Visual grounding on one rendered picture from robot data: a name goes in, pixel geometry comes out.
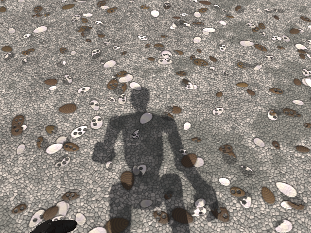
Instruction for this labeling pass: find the left robot hand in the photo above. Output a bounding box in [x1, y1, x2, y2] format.
[30, 219, 77, 233]

